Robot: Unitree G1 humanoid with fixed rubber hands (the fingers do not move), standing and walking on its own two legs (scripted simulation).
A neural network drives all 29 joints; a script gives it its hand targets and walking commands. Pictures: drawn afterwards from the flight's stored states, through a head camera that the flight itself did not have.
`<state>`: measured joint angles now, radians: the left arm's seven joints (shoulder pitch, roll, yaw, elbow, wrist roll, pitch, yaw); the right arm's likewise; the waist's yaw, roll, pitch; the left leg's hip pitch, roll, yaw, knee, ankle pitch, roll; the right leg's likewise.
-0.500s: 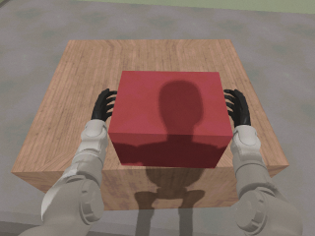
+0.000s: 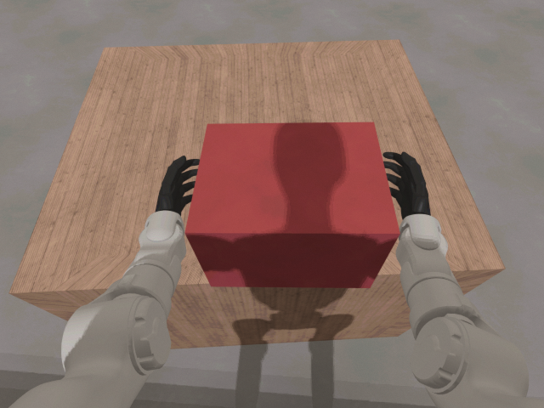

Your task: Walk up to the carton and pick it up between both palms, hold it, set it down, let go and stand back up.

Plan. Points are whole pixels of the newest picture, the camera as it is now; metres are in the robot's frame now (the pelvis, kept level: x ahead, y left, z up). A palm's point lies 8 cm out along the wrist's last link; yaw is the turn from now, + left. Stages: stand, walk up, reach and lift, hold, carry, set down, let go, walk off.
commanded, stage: set down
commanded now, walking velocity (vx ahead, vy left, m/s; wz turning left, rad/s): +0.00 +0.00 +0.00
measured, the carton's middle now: (289, 207) +0.45 -0.02 -0.03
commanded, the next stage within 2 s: none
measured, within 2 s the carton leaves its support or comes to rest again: rests again in 0.10 s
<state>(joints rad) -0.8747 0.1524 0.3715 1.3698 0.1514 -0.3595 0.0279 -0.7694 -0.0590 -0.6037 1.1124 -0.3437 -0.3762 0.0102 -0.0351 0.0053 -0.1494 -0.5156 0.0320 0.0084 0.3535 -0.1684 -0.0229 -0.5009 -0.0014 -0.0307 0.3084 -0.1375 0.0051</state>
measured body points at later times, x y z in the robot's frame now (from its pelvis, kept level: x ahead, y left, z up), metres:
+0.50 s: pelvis -0.01 +0.00 -0.01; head +0.10 +0.00 +0.43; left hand +0.44 +0.17 +0.00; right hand +0.41 -0.21 +0.01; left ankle -0.02 +0.13 -0.74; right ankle -0.02 -0.12 -0.74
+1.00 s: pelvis -0.02 +0.00 -0.01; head +0.10 +0.01 +0.43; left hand +0.44 +0.17 +0.00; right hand +0.41 -0.21 +0.01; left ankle -0.02 +0.13 -0.74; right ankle -0.02 -0.12 -0.74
